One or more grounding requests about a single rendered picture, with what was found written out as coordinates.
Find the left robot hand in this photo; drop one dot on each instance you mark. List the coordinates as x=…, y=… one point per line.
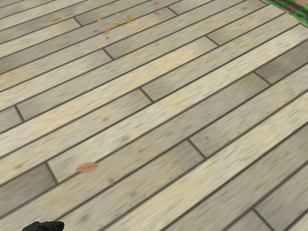
x=45, y=226

